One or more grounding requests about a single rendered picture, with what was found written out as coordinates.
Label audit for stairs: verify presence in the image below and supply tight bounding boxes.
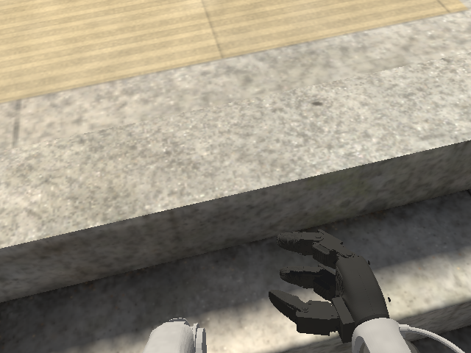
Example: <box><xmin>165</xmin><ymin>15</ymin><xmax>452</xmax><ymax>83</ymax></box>
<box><xmin>0</xmin><ymin>140</ymin><xmax>471</xmax><ymax>353</ymax></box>

